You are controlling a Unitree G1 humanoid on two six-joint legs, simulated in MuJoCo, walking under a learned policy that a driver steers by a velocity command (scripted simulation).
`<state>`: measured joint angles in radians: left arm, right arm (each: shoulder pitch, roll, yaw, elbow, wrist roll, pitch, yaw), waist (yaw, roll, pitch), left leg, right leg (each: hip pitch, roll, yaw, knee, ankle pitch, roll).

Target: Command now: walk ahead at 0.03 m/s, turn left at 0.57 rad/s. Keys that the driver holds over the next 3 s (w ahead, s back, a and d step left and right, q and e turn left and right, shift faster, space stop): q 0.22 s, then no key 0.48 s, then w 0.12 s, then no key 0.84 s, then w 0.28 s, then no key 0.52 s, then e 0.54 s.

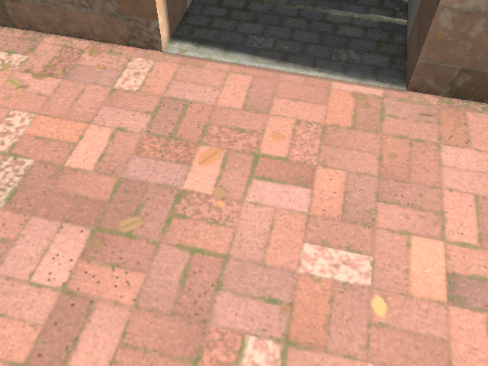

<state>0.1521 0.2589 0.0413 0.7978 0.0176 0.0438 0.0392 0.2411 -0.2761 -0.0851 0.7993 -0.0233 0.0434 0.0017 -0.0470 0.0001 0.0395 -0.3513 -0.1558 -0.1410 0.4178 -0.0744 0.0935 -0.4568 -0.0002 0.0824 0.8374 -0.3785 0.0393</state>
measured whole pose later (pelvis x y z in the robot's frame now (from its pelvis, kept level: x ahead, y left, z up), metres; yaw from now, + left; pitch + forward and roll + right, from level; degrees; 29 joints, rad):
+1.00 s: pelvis +0.02 -0.03 +0.00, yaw +15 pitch -2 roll +0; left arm 0.35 0.22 0.02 0.98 0.03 -0.02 0.02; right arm 0.20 -0.25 -0.03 0.97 -0.02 0.01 -0.02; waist 0.01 0.02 0.03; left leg -0.19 -0.03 -0.02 0.57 -0.36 0.05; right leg -0.12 0.02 -0.01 0.49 -0.34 -0.03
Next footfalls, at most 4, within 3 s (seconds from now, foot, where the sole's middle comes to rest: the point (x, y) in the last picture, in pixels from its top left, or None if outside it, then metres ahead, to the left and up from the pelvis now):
0.12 right None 0.06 -0.13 -0.77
0.54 left None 0.03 0.08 -0.77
0.78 right None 0.05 -0.14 -0.77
2.36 right None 0.30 -0.01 -0.77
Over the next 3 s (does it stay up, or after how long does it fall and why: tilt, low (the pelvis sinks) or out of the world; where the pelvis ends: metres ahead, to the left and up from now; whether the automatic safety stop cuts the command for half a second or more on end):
stays up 0.21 0.04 -0.02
